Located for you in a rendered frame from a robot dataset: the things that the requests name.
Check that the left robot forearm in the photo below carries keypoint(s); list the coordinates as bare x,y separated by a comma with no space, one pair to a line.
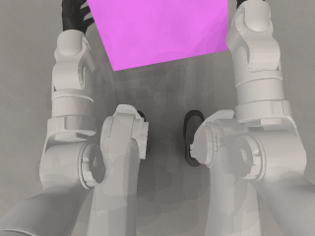
72,92

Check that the robot right upper arm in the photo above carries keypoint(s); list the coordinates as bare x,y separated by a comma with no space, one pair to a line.
274,161

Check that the carton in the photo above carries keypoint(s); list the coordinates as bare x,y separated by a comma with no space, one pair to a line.
138,33

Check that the robot right shin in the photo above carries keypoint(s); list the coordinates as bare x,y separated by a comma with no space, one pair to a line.
222,114

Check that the left robot thigh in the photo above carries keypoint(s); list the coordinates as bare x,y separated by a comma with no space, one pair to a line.
113,211

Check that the robot left upper arm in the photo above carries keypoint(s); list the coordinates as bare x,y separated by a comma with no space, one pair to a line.
68,174

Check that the right robot forearm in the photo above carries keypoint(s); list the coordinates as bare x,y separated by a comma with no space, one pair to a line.
257,69

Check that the left robot hand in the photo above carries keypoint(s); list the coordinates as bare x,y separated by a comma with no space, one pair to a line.
73,16

